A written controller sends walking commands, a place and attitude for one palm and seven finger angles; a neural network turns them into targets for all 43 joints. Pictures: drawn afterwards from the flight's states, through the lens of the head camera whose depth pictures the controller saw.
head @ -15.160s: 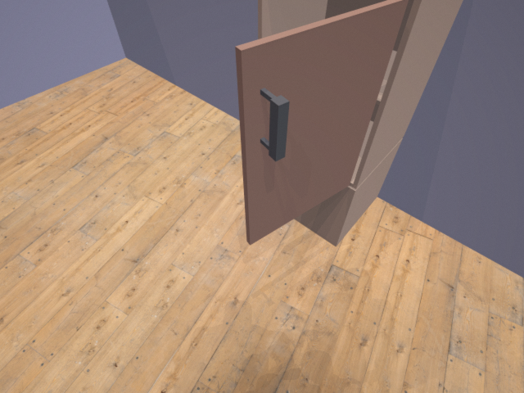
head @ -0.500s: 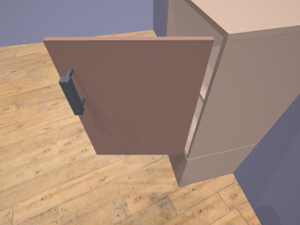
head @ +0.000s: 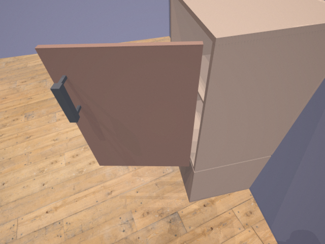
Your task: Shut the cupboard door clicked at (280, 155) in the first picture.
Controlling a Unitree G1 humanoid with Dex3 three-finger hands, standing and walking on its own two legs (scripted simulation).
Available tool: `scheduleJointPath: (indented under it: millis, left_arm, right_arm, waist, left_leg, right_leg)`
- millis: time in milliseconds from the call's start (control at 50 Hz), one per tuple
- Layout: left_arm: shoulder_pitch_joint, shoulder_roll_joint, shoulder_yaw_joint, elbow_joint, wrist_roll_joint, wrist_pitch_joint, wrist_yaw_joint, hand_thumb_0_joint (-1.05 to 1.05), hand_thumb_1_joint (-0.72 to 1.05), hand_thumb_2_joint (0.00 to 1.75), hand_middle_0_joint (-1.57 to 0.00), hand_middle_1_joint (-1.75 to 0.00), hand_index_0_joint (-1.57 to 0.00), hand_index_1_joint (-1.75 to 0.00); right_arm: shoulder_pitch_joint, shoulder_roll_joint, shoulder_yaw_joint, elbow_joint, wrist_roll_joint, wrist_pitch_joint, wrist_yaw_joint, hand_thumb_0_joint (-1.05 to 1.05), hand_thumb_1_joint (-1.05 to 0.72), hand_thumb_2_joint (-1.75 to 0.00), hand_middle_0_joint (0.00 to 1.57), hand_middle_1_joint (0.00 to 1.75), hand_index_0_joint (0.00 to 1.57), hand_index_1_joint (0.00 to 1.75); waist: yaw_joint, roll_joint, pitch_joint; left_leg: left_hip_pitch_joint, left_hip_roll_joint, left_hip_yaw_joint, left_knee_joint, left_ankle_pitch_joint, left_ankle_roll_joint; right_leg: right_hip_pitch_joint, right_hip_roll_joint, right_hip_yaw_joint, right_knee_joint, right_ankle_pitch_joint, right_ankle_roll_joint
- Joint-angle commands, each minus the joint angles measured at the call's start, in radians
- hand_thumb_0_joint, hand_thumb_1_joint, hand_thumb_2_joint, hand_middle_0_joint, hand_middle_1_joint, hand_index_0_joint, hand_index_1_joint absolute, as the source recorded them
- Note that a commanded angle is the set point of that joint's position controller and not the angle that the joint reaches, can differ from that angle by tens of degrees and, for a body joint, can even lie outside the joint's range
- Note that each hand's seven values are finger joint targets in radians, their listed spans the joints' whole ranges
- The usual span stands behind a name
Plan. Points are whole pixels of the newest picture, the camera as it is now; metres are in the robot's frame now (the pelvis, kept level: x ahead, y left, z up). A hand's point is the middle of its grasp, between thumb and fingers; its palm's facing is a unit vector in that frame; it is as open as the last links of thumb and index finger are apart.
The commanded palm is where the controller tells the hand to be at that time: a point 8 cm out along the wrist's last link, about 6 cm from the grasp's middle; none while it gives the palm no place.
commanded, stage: come to a stop and stand still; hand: left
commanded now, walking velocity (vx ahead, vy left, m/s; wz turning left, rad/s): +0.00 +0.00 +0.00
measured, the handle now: (69, 99) +0.48 +0.31 +0.10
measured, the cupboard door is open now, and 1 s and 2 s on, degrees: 76 76 76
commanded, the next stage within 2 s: look again from close up in 0.16 s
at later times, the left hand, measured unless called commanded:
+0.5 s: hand out of the picture +0.00 +0.16 -0.17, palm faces +0.04 -0.98 -0.19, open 7.3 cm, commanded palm none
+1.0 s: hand out of the picture +0.00 +0.18 -0.17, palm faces +0.05 -0.98 -0.19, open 7.3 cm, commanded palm none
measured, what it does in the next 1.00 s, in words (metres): stands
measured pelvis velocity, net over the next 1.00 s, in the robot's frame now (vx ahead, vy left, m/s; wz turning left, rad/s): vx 0.01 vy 0.02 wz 0.01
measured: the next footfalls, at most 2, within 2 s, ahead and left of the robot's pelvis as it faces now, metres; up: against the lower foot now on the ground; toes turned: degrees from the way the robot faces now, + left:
right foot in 1.56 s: +0.07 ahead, -0.05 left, +0.00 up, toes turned -1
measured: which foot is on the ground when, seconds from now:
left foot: down 0.00-1.00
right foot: down 0.00-1.00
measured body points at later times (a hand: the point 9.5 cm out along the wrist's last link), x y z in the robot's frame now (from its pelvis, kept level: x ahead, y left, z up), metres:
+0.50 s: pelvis +0.01 +0.00 +0.00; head +0.02 -0.01 +0.45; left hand +0.00 +0.22 -0.16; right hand -0.01 -0.20 -0.17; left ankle -0.02 +0.13 -0.74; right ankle +0.00 -0.08 -0.74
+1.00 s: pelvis +0.01 +0.02 +0.00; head +0.03 +0.01 +0.45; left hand +0.00 +0.24 -0.16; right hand +0.01 -0.19 -0.16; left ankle -0.02 +0.13 -0.74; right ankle +0.00 -0.08 -0.74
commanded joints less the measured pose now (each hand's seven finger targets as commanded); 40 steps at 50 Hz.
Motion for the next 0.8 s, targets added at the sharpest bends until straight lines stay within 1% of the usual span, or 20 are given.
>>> scheduleJointPath:
  millis: [0, 20, 80, 140, 180, 220, 280, 300, 320, 380, 420, 440, 480, 500, 520, 600, 620, 680, 760, 780]
  left_arm:
    - [0.049, 0.142, 0.031, -0.033, -0.004, -0.02, 0.015, 0.0, 0.9, 0.9, -0.2, -0.3, -0.2, -0.3]
    - [0.046, 0.139, 0.032, -0.035, -0.003, -0.02, 0.015, 0.0, 0.9, 0.9, -0.2, -0.3, -0.2, -0.3]
    - [0.053, 0.132, 0.032, -0.029, -0.004, -0.019, 0.016, 0.0, 0.9, 0.9, -0.2, -0.3, -0.2, -0.3]
    - [0.053, 0.129, 0.033, -0.029, -0.003, -0.02, 0.017, 0.0, 0.9, 0.9, -0.2, -0.3, -0.2, -0.3]
    - [0.054, 0.125, 0.033, -0.026, -0.004, -0.019, 0.017, 0.0, 0.9, 0.9, -0.2, -0.3, -0.2, -0.3]
    - [0.053, 0.124, 0.034, -0.026, -0.003, -0.018, 0.017, 0.0, 0.9, 0.9, -0.2, -0.3, -0.2, -0.3]
    - [0.056, 0.122, 0.033, -0.022, -0.004, -0.018, 0.018, 0.0, 0.9, 0.9, -0.2, -0.3, -0.2, -0.3]
    - [0.054, 0.121, 0.033, -0.023, -0.004, -0.018, 0.018, 0.0, 0.9, 0.9, -0.2, -0.3, -0.2, -0.3]
    - [0.054, 0.122, 0.033, -0.025, -0.002, -0.017, 0.017, 0.0, 0.9, 0.9, -0.2, -0.3, -0.2, -0.3]
    - [0.051, 0.122, 0.034, -0.025, -0.003, -0.018, 0.018, 0.0, 0.9, 0.9, -0.2, -0.3, -0.2, -0.3]
    - [0.048, 0.12, 0.035, -0.027, -0.002, -0.017, 0.017, 0.0, 0.9, 0.9, -0.2, -0.3, -0.2, -0.3]
    - [0.049, 0.119, 0.035, -0.027, -0.002, -0.017, 0.017, 0.0, 0.9, 0.9, -0.2, -0.3, -0.2, -0.3]
    - [0.05, 0.124, 0.035, -0.026, -0.002, -0.017, 0.017, 0.0, 0.9, 0.9, -0.2, -0.3, -0.2, -0.3]
    - [0.046, 0.124, 0.035, -0.026, -0.003, -0.017, 0.017, 0.0, 0.9, 0.9, -0.2, -0.3, -0.2, -0.3]
    - [0.045, 0.122, 0.036, -0.029, -0.001, -0.015, 0.016, 0.0, 0.9, 0.9, -0.2, -0.3, -0.2, -0.3]
    - [0.044, 0.122, 0.035, -0.027, -0.002, -0.014, 0.016, 0.0, 0.9, 0.9, -0.2, -0.3, -0.2, -0.3]
    - [0.044, 0.119, 0.037, -0.029, 0.0, -0.014, 0.015, 0.0, 0.9, 0.9, -0.2, -0.3, -0.2, -0.3]
    - [0.04, 0.125, 0.037, -0.027, -0.001, -0.014, 0.015, 0.0, 0.9, 0.9, -0.2, -0.3, -0.2, -0.3]
    - [0.036, 0.124, 0.038, -0.026, 0.0, -0.013, 0.015, 0.0, 0.9, 0.9, -0.2, -0.3, -0.2, -0.3]
    - [0.037, 0.123, 0.038, -0.026, 0.0, -0.013, 0.015, 0.0, 0.9, 0.9, -0.2, -0.3, -0.2, -0.3]
  right_arm:
    - [0.073, -0.043, -0.003, -0.008, 0.001, -0.016, -0.007, 0.0, -0.9, -0.9, 0.2, 0.3, 0.2, 0.3]
    - [0.076, -0.036, -0.003, -0.003, 0.003, -0.017, -0.008, 0.0, -0.9, -0.9, 0.2, 0.3, 0.2, 0.3]
    - [0.081, -0.035, -0.003, 0.006, 0.001, -0.018, -0.01, 0.0, -0.9, -0.9, 0.2, 0.3, 0.2, 0.3]
    - [0.088, -0.029, -0.003, 0.012, 0.002, -0.021, -0.011, 0.0, -0.9, -0.9, 0.2, 0.3, 0.2, 0.3]
    - [0.092, -0.028, -0.002, 0.014, 0.001, -0.023, -0.013, 0.0, -0.9, -0.9, 0.2, 0.3, 0.2, 0.3]
    - [0.095, -0.02, -0.003, 0.017, 0.003, -0.023, -0.015, 0.0, -0.9, -0.9, 0.2, 0.3, 0.2, 0.3]
    - [0.091, -0.026, -0.004, 0.015, 0.001, -0.023, -0.015, 0.0, -0.9, -0.9, 0.2, 0.3, 0.2, 0.3]
    - [0.091, -0.026, -0.005, 0.015, 0.002, -0.023, -0.016, 0.0, -0.9, -0.9, 0.2, 0.3, 0.2, 0.3]
    - [0.091, -0.019, -0.004, 0.016, 0.004, -0.024, -0.016, 0.0, -0.9, -0.9, 0.2, 0.3, 0.2, 0.3]
    - [0.088, -0.029, -0.006, 0.015, 0.001, -0.026, -0.017, 0.0, -0.9, -0.9, 0.2, 0.3, 0.2, 0.3]
    - [0.083, -0.023, -0.005, 0.016, 0.004, -0.027, -0.018, 0.0, -0.9, -0.9, 0.2, 0.3, 0.2, 0.3]
    - [0.08, -0.03, -0.007, 0.013, 0.002, -0.028, -0.018, 0.0, -0.9, -0.9, 0.2, 0.3, 0.2, 0.3]
    - [0.073, -0.035, -0.007, 0.011, 0.002, -0.028, -0.019, 0.0, -0.9, -0.9, 0.2, 0.3, 0.2, 0.3]
    - [0.072, -0.037, -0.008, 0.01, 0.002, -0.028, -0.02, 0.0, -0.9, -0.9, 0.2, 0.3, 0.2, 0.3]
    - [0.069, -0.031, -0.007, 0.012, 0.004, -0.029, -0.02, 0.0, -0.9, -0.9, 0.2, 0.3, 0.2, 0.3]
    - [0.058, -0.042, -0.009, 0.007, 0.002, -0.03, -0.02, 0.0, -0.9, -0.9, 0.2, 0.3, 0.2, 0.3]
    - [0.056, -0.034, -0.009, 0.008, 0.003, -0.03, -0.021, 0.0, -0.9, -0.9, 0.2, 0.3, 0.2, 0.3]
    - [0.052, -0.047, -0.01, 0.005, 0.002, -0.033, -0.021, 0.0, -0.9, -0.9, 0.2, 0.3, 0.2, 0.3]
    - [0.04, -0.052, -0.012, 0.005, 0.002, -0.032, -0.021, 0.0, -0.9, -0.9, 0.2, 0.3, 0.2, 0.3]
    - [0.04, -0.052, -0.012, 0.004, 0.002, -0.033, -0.021, 0.0, -0.9, -0.9, 0.2, 0.3, 0.2, 0.3]
  waist:
    - [-0.009, -0.081, 0.052]
    - [-0.008, -0.089, 0.061]
    - [-0.006, -0.061, 0.055]
    - [-0.004, -0.058, 0.061]
    - [-0.003, -0.046, 0.045]
    - [0.0, -0.054, 0.06]
    - [0.0, -0.064, 0.055]
    - [0.0, -0.052, 0.059]
    - [0.002, -0.063, 0.064]
    - [0.001, -0.055, 0.041]
    - [0.003, -0.057, 0.053]
    - [0.003, -0.043, 0.053]
    - [0.003, -0.049, 0.04]
    - [0.002, -0.045, 0.036]
    - [0.004, -0.041, 0.052]
    - [0.004, -0.034, 0.042]
    - [0.005, -0.041, 0.051]
    - [0.005, -0.041, 0.028]
    - [0.006, -0.051, 0.041]
    - [0.006, -0.042, 0.035]
  left_leg:
    - [-0.041, 0.042, -0.052, -0.058, 0.03, 0.032]
    - [-0.045, 0.045, -0.049, -0.067, 0.027, 0.031]
    - [-0.048, 0.046, -0.051, -0.062, 0.043, 0.028]
    - [-0.062, 0.049, -0.051, -0.067, 0.052, 0.026]
    - [-0.055, 0.054, -0.053, -0.07, 0.065, 0.026]
    - [-0.065, 0.056, -0.051, -0.078, 0.063, 0.027]
    - [-0.061, 0.055, -0.054, -0.071, 0.078, 0.026]
    - [-0.062, 0.056, -0.054, -0.074, 0.083, 0.027]
    - [-0.063, 0.058, -0.052, -0.08, 0.083, 0.027]
    - [-0.05, 0.062, -0.058, -0.075, 0.112, 0.028]
    - [-0.054, 0.064, -0.059, -0.085, 0.115, 0.03]
    - [-0.054, 0.063, -0.062, -0.082, 0.122, 0.029]
    - [-0.046, 0.065, -0.064, -0.079, 0.137, 0.029]
    - [-0.041, 0.067, -0.065, -0.081, 0.141, 0.03]
    - [-0.047, 0.067, -0.065, -0.09, 0.14, 0.032]
    - [-0.036, 0.069, -0.074, -0.088, 0.154, 0.034]
    - [-0.036, 0.071, -0.068, -0.096, 0.151, 0.036]
    - [-0.026, 0.071, -0.075, -0.091, 0.177, 0.037]
    - [-0.026, 0.072, -0.079, -0.096, 0.174, 0.037]
    - [-0.021, 0.072, -0.08, -0.1, 0.177, 0.039]
  right_leg:
    - [-0.045, -0.146, 0.179, -0.173, 0.059, -0.018]
    - [-0.042, -0.141, 0.167, -0.176, 0.063, -0.015]
    - [-0.035, -0.142, 0.166, -0.165, 0.088, -0.017]
    - [-0.022, -0.138, 0.158, -0.159, 0.123, -0.014]
    - [-0.009, -0.139, 0.153, -0.147, 0.155, -0.017]
    - [-0.006, -0.133, 0.144, -0.15, 0.154, -0.014]
    - [-0.006, -0.136, 0.143, -0.14, 0.177, -0.014]
    - [-0.004, -0.137, 0.141, -0.14, 0.183, -0.013]
    - [-0.002, -0.133, 0.134, -0.143, 0.186, -0.01]
    - [0.01, -0.133, 0.131, -0.125, 0.227, -0.011]
    - [0.011, -0.13, 0.122, -0.124, 0.231, -0.008]
    - [0.008, -0.13, 0.125, -0.12, 0.236, -0.008]
    - [0.017, -0.132, 0.121, -0.113, 0.26, -0.007]
    - [0.017, -0.13, 0.121, -0.11, 0.259, -0.008]
    - [0.015, -0.128, 0.114, -0.113, 0.252, -0.006]
    - [0.01, -0.129, 0.114, -0.107, 0.245, -0.005]
    - [0.008, -0.126, 0.111, -0.111, 0.242, -0.004]
    - [0.022, -0.13, 0.108, -0.099, 0.265, -0.003]
    - [0.014, -0.128, 0.107, -0.1, 0.252, -0.002]
    - [0.017, -0.131, 0.107, -0.1, 0.25, -0.001]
